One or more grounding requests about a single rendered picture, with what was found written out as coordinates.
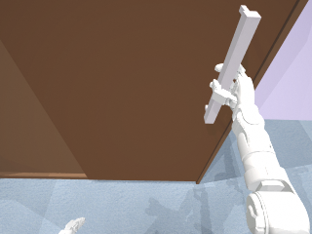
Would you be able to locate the right robot upper arm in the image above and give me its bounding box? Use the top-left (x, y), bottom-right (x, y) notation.
top-left (246, 191), bottom-right (310, 234)

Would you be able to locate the right robot hand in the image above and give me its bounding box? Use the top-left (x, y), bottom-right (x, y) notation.
top-left (210, 63), bottom-right (254, 112)

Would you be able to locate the left robot hand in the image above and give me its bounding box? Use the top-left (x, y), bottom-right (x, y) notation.
top-left (59, 217), bottom-right (86, 234)

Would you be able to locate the robot right forearm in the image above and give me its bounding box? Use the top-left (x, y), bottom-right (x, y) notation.
top-left (231, 102), bottom-right (310, 232)

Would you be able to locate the wardrobe door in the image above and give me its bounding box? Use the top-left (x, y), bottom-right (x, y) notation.
top-left (0, 0), bottom-right (297, 181)
top-left (0, 40), bottom-right (84, 174)

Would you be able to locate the handle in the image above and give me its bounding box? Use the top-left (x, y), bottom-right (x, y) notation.
top-left (204, 5), bottom-right (261, 124)

